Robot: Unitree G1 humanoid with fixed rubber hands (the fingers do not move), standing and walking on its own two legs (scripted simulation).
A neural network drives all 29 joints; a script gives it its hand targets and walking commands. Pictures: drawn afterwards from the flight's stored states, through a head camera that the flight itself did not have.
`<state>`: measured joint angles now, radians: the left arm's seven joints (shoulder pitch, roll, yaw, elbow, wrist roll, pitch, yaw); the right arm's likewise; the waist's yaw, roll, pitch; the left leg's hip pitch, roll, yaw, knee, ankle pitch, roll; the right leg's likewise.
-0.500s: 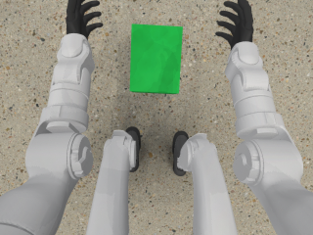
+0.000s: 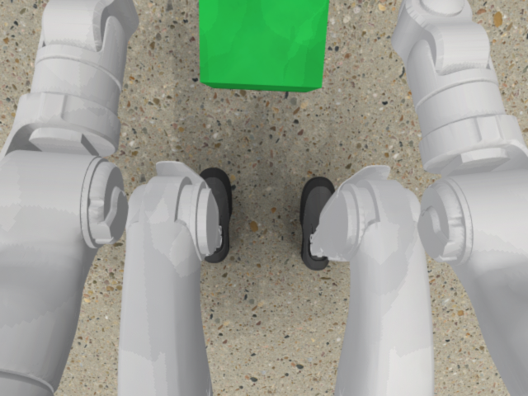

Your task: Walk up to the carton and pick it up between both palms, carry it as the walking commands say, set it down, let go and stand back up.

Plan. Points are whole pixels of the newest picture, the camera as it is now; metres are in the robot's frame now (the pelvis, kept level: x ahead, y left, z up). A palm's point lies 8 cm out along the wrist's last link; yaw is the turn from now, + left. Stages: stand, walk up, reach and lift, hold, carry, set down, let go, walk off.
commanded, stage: reach and lift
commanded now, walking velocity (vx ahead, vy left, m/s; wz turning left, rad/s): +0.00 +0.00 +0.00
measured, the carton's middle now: (263, 11) +0.56 +0.02 -0.36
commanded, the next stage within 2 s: none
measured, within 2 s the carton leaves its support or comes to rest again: neither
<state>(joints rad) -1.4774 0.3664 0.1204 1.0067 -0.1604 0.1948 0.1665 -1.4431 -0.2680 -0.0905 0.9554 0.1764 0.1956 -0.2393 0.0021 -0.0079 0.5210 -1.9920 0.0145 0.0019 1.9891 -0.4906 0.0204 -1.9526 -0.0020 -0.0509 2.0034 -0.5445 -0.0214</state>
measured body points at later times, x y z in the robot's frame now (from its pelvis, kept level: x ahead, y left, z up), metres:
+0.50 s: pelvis +0.02 +0.00 -0.07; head +0.40 +0.01 +0.16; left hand +0.58 +0.19 -0.27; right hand +0.57 -0.15 -0.27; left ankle +0.14 +0.11 -0.40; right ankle +0.13 -0.11 -0.40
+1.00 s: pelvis +0.02 +0.00 -0.08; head +0.41 +0.01 +0.14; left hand +0.59 +0.19 -0.28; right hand +0.58 -0.16 -0.28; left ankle +0.14 +0.11 -0.40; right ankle +0.13 -0.11 -0.40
